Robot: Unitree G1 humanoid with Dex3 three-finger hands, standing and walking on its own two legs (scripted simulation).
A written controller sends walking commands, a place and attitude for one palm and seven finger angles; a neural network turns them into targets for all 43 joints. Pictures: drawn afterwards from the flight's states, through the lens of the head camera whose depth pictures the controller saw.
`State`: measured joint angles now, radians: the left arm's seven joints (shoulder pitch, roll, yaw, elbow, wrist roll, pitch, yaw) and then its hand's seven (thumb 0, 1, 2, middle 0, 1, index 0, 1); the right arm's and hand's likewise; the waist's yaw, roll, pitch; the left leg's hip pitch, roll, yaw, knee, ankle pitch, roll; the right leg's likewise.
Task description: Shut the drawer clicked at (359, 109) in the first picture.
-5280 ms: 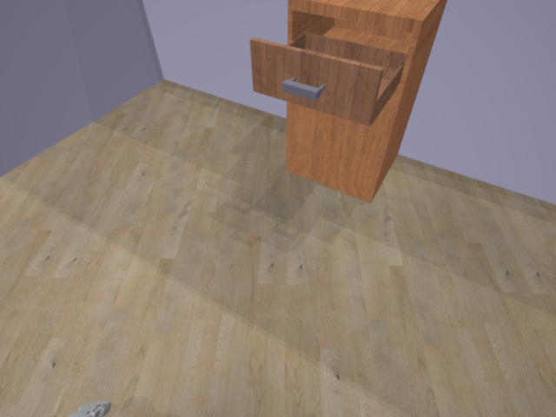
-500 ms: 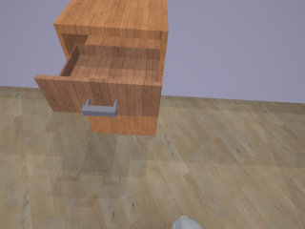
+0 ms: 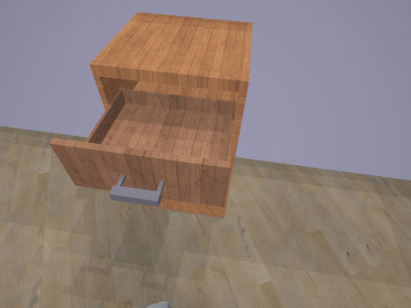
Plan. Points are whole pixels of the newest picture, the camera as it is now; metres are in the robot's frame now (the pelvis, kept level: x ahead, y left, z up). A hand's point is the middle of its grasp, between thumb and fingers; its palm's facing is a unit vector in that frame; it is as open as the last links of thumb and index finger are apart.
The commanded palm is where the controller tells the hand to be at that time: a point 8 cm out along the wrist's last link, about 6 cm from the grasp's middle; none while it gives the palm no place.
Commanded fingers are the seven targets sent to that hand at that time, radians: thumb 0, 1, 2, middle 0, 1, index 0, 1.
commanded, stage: take the last steps up to it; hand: left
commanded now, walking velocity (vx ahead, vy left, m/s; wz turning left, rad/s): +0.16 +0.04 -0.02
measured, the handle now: (139, 188) +0.39 +0.21 -0.06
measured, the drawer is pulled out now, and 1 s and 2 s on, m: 0.30 0.30 0.30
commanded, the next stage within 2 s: come to a stop and stand still in 0.02 s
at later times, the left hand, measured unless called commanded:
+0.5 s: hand out of the picture +0.11 +0.18 -0.18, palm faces +0.03 -0.97 -0.24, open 7.3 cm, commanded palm none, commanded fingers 0.00 0.90 0.90 -0.20 -0.30 -0.20 -0.30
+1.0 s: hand out of the picture +0.02 +0.17 -0.16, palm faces +0.08 -0.97 -0.24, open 7.4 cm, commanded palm none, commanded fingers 0.00 0.90 0.90 -0.20 -0.30 -0.20 -0.30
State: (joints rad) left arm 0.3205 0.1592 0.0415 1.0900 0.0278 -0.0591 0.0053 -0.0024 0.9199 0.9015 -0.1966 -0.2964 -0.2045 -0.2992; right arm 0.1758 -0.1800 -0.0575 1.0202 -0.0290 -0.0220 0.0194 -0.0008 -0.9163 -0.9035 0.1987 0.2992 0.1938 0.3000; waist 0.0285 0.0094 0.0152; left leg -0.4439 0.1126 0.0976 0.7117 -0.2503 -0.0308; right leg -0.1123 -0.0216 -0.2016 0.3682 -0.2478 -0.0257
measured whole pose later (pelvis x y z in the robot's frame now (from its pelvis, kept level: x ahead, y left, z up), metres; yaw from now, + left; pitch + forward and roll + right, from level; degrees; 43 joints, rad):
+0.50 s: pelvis +0.07 +0.00 -0.01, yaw -1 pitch -1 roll +2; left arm 0.22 0.17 0.04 1.03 0.02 0.02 0.04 0.01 0.91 0.90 -0.19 -0.30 -0.20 -0.30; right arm 0.20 -0.15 -0.05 1.08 -0.02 0.01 -0.04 -0.01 -0.93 -0.90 0.21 0.30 0.20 0.30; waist 0.00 -0.02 0.07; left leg -0.23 0.05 0.16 0.50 -0.24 -0.01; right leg -0.28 -0.05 -0.06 0.63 -0.29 0.01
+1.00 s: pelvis +0.01 -0.01 +0.00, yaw -1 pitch +0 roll +2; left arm 0.27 0.16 0.05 1.04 0.03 0.01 0.02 0.01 0.90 0.90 -0.20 -0.30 -0.21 -0.30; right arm 0.23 -0.21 -0.05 1.05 -0.02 0.03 -0.01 0.00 -0.91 -0.90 0.20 0.30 0.20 0.30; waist 0.05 0.00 0.02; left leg -0.20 0.02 0.02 0.60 -0.39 -0.03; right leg -0.28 -0.03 -0.07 0.38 -0.11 -0.05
